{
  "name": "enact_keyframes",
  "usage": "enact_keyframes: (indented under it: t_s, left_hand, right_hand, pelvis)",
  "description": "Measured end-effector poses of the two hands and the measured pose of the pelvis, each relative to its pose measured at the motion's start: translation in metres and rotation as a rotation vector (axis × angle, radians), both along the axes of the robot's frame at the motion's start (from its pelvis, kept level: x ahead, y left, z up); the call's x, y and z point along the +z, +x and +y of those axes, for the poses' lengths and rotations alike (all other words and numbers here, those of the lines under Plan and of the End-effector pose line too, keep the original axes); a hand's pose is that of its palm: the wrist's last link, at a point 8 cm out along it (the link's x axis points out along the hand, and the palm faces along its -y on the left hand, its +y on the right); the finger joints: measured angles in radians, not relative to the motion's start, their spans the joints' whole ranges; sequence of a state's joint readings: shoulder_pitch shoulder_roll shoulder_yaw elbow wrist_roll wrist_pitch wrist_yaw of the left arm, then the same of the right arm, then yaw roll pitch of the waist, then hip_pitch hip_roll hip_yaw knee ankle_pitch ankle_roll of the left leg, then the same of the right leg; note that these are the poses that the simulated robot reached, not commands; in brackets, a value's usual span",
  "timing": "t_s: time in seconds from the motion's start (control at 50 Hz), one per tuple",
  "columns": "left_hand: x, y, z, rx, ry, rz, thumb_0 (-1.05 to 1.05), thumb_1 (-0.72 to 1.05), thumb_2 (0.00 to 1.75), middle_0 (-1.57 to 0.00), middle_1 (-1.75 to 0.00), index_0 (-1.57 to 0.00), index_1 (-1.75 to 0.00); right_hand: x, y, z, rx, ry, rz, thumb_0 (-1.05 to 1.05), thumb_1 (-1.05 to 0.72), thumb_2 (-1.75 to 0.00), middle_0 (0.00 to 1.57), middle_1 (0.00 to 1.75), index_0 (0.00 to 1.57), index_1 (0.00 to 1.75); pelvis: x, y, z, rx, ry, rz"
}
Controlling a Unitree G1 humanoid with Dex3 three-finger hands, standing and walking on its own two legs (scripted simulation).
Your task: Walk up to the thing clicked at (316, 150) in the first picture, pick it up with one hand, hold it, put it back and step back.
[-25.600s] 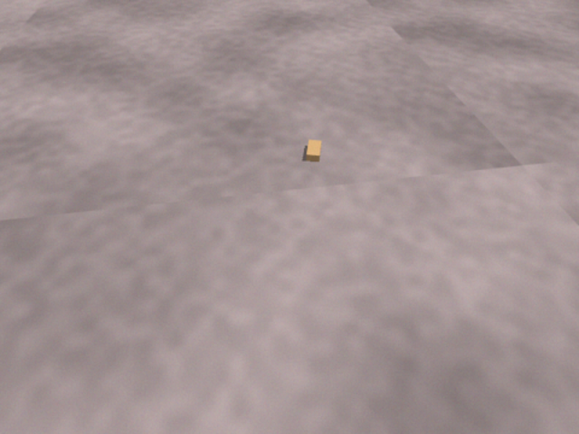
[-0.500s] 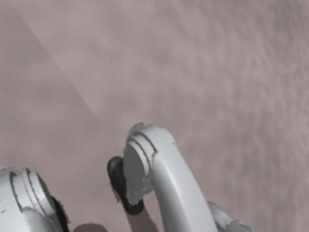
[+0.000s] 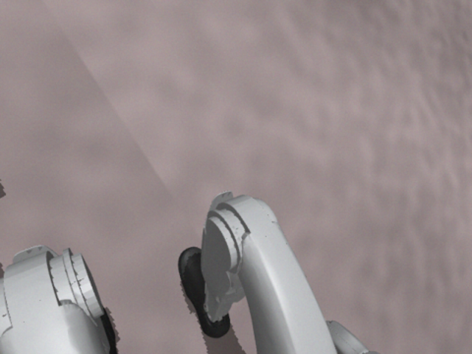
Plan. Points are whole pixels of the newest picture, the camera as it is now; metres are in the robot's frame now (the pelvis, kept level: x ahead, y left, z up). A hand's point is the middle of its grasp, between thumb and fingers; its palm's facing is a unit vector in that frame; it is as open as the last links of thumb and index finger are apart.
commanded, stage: settle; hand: left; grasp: from above
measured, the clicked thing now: out of the picture +0.45 +0.34 -0.27
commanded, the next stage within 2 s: lift in 0.48 s
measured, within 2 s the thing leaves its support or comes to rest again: neither
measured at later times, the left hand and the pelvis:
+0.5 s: hand out of the picture +0.44 +0.32 -0.15, palm faces -0.46 -0.09 -0.88, open 10.1 cm; pelvis -0.01 -0.01 +0.02, yaw +5 degrees
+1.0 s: hand out of the picture +0.39 +0.34 -0.06, palm faces -0.49 -0.11 -0.87, open 10.1 cm; pelvis -0.01 +0.00 +0.07, yaw +8 degrees
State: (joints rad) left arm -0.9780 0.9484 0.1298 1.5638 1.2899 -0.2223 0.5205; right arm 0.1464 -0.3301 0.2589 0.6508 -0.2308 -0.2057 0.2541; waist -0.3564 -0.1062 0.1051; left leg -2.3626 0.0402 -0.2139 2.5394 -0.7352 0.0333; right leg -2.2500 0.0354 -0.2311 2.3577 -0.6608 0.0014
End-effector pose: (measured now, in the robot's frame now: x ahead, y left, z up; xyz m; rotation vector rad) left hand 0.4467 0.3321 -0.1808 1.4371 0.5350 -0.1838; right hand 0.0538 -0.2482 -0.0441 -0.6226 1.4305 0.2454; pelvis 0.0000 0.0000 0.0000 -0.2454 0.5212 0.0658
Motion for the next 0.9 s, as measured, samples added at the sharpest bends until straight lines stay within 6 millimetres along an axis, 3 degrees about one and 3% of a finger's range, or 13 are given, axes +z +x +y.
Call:
enact_keyframes:
  t_s: [0.12,0.28,0.52,0.72,0.9]
  left_hand:
    - [0.028,0.001,0.005,-0.006,0.026,-0.022,-0.01,-0.01,0.46,-0.71,-0.47,-0.74,-0.44]
    - [0.061,0.000,-0.002,-0.026,0.046,0.025,-0.01,-0.01,0.46,-0.72,-0.46,-0.74,-0.44]
    - [0.091,0.000,-0.007,-0.047,0.038,0.024,-0.01,-0.01,0.46,-0.72,-0.46,-0.74,-0.44]
    - [0.112,-0.004,0.000,-0.043,0.049,0.021,-0.01,0.00,0.46,-0.70,-0.47,-0.73,-0.45]
    - [0.148,-0.027,0.007,-0.023,0.030,0.063,-0.01,0.01,0.45,-0.69,-0.48,-0.71,-0.46]
  right_hand:
    - [-0.007,0.007,-0.006,-0.057,0.008,-0.026,0.00,-0.92,-0.91,0.21,0.30,0.20,0.30]
    - [-0.015,0.020,-0.012,-0.095,0.036,-0.066,0.00,-0.92,-0.91,0.21,0.30,0.20,0.30]
    - [-0.019,0.018,-0.017,-0.136,0.015,-0.087,0.00,-0.92,-0.90,0.20,0.30,0.20,0.30]
    - [-0.011,0.005,-0.016,-0.198,-0.015,-0.054,0.00,-0.92,-0.91,0.21,0.30,0.20,0.30]
    - [0.008,0.012,-0.016,-0.248,-0.020,-0.069,0.00,-0.92,-0.91,0.21,0.30,0.20,0.30]
  pelvis:
    - [0.001,0.002,0.000,0.012,0.016,0.030]
    - [0.010,0.000,-0.004,0.028,0.047,0.051]
    - [0.016,-0.007,-0.008,0.043,0.071,0.047]
    - [0.029,-0.007,-0.006,0.054,0.074,0.075]
    - [0.056,-0.009,-0.004,0.071,0.083,0.097]
